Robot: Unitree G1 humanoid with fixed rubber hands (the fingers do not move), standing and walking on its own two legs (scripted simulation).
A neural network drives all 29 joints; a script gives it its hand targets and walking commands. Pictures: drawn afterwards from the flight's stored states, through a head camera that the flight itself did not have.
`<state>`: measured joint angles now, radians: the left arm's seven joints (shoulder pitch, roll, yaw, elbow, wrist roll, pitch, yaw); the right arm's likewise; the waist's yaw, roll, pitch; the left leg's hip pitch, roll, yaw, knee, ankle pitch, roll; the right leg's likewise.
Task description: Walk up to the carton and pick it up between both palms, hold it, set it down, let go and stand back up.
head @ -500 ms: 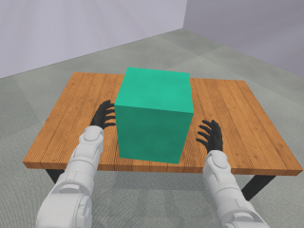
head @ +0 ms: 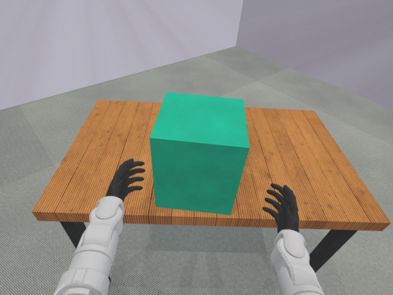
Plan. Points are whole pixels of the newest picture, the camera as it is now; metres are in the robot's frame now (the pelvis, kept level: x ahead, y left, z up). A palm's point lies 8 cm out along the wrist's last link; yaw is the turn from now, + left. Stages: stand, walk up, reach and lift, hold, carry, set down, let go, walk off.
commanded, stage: set down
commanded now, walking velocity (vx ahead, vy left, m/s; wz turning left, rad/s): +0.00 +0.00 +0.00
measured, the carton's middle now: (198, 154) +0.47 +0.01 +0.03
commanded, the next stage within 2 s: none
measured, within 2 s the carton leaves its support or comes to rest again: neither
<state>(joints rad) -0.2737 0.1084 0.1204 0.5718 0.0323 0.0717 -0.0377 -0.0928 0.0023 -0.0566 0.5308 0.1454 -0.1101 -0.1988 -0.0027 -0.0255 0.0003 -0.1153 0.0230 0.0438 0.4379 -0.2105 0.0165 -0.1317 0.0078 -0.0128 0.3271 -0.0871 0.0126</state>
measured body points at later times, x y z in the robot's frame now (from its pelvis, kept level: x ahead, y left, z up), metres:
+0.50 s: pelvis +0.03 +0.01 +0.00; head +0.00 +0.03 +0.45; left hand +0.30 +0.20 +0.04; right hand +0.25 -0.19 +0.02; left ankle +0.03 +0.11 -0.74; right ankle +0.07 -0.13 -0.74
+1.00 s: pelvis +0.04 +0.01 +0.00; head +0.00 +0.03 +0.45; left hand +0.24 +0.21 -0.01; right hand +0.22 -0.20 +0.01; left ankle +0.03 +0.11 -0.74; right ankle +0.07 -0.13 -0.74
